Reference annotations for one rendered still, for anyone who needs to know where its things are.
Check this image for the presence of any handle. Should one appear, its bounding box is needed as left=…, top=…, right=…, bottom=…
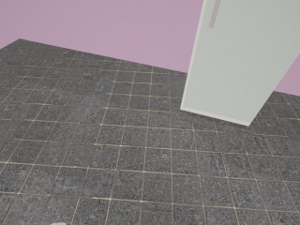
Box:
left=209, top=0, right=221, bottom=28

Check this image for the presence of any fridge door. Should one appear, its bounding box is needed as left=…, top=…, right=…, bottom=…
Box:
left=183, top=0, right=300, bottom=123

